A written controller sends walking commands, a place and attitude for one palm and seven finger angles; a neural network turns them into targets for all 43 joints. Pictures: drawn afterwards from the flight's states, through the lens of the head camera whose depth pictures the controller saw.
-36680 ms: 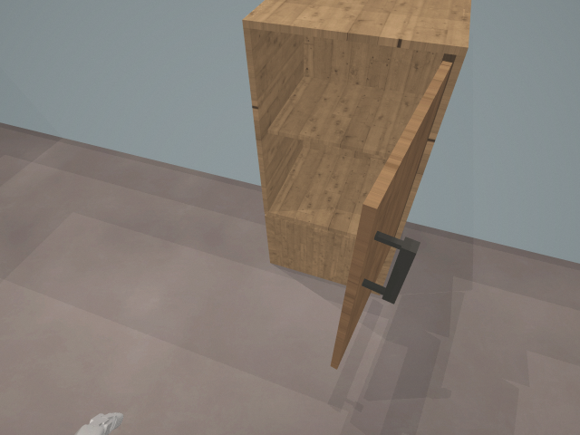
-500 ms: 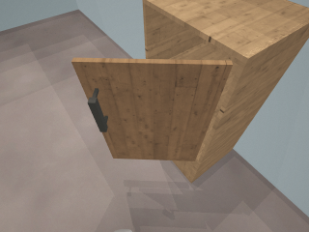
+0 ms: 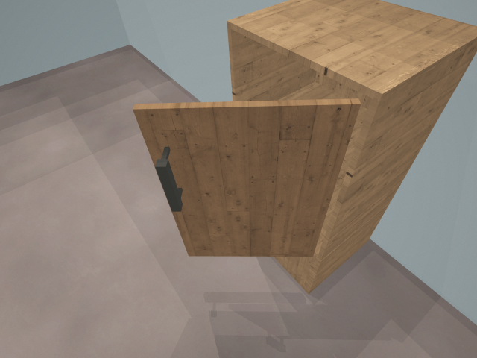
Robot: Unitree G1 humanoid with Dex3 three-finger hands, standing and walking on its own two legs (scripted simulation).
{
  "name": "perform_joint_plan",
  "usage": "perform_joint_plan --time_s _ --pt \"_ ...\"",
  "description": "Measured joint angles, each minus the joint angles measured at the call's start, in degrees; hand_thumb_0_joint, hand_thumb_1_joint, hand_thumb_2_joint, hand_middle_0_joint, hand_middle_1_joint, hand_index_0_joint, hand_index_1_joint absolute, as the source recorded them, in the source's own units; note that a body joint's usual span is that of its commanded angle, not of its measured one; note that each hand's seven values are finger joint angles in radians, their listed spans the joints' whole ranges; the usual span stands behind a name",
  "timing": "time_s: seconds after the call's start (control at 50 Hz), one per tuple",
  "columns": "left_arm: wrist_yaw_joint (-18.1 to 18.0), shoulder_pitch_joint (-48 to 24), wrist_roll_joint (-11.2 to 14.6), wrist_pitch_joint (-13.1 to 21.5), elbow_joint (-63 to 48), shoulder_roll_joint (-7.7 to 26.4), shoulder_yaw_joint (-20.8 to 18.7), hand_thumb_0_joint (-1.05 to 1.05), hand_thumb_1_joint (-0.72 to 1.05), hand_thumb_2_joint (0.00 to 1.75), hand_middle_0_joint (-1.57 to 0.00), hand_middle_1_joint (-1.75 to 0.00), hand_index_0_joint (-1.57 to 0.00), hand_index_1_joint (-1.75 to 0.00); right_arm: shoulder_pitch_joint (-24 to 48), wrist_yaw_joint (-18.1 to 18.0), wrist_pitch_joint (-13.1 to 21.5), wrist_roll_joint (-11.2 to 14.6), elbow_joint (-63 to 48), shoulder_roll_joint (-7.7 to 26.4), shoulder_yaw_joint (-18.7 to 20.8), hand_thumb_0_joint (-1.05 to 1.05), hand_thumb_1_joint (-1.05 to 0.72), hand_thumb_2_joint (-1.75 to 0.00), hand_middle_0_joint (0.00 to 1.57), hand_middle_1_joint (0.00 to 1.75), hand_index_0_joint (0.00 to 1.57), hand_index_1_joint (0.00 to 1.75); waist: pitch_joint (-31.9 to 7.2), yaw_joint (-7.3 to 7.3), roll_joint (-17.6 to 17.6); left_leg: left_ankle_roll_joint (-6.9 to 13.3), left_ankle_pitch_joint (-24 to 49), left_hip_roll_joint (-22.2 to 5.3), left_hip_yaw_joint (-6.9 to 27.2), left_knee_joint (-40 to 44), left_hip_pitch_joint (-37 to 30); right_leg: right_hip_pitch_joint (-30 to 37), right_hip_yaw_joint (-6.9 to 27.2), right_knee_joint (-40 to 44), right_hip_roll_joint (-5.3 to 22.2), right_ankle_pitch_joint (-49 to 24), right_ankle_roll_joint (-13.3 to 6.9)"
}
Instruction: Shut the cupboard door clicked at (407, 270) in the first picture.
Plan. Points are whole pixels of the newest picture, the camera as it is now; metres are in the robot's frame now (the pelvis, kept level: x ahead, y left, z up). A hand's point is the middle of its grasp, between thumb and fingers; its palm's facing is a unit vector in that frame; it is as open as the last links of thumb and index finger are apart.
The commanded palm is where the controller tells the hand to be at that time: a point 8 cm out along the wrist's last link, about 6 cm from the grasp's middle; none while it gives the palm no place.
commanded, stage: come to a stop and stand still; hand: left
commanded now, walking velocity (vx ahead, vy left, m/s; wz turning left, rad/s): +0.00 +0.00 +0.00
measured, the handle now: (171, 180) +0.47 +0.19 +0.00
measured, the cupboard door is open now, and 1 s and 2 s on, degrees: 51 51 51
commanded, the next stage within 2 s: look again from close up in 0.70 s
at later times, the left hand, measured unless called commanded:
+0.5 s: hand out of the picture +0.05 +0.16 -0.16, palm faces -0.03 -0.97 -0.24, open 7.4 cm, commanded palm none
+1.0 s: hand out of the picture +0.05 +0.14 -0.16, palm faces +0.00 -0.97 -0.23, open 7.3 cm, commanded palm none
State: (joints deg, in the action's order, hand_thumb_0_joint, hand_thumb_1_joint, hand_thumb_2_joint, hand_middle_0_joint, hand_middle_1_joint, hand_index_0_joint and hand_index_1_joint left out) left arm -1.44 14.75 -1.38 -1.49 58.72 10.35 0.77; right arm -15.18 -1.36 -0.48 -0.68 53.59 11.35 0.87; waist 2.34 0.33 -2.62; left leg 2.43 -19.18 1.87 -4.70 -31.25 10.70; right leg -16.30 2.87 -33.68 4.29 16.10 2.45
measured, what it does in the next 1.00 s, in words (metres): stands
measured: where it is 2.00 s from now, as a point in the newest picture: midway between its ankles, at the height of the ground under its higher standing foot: outside the picture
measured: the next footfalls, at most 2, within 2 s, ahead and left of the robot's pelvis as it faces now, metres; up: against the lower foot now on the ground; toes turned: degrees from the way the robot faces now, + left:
none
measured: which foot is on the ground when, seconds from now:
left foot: down 0.00-1.00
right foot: down 0.00-1.00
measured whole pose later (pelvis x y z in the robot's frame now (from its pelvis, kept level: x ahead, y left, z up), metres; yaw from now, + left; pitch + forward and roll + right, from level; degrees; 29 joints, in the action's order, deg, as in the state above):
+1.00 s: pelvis +0.02 -0.04 +0.01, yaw +0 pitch +0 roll +1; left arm -1.3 11.8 -1.0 0.2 63.4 9.8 0.5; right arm -14.1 -1.7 0.8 -0.5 63.7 9.4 0.2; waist 3.7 -0.1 -0.9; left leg -1.5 -16.0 -1.7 -2.9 -23.1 6.6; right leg -12.8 0.6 -27.4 0.9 14.3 0.0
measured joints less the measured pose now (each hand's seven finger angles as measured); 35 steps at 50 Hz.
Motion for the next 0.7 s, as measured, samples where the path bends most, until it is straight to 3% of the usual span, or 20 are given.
perform_joint_plan --time_s 0.22,0.7 --pt "0.4 0.6 0.1 0.7 1.7 1.2 0.1 0.01 0.91 0.9 -0.2 -0.3 -0.2 -0.3 -0.1 0.5 1.2 0.1 3.5 1.1 -0.7 0.01 -0.92 -0.9 0.2 0.3 0.2 0.3 0.1 0.11 -0.3 -0.5 2.8 0.0 -0.3 5.1 -1.4 0.5 0.2 3.4 -0.1 -2.0 0.6" --pt "0.4 -4.6 0.4 1.6 3.4 -0.4 0.3 0.0 0.92 0.9 -0.2 -0.3 -0.2 -0.3 1.2 -0.1 1.3 0.1 8.9 -0.6 -0.9 0.0 -0.91 -0.9 0.2 0.3 0.2 0.3 1.3 -0.82 1.5 -3.2 3.4 -2.7 1.2 7.8 -3.2 2.4 -1.6 5.6 -2.6 -2.1 -1.8"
